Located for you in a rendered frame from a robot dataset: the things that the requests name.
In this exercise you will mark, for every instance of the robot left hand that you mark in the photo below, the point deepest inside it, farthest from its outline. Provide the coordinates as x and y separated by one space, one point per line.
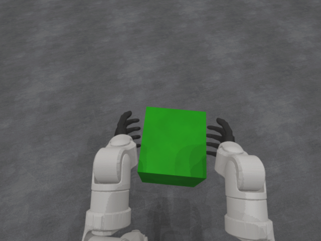
123 123

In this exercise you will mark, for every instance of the left robot forearm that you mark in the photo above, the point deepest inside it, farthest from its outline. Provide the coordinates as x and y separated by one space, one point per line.
109 211

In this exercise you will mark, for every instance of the right robot forearm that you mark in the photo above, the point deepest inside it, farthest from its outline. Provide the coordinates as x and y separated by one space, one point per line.
245 188

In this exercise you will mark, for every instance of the robot right hand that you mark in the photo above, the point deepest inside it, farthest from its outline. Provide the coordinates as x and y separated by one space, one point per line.
225 131

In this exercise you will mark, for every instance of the carton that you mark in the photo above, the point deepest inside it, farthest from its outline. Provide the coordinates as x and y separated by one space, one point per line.
173 147

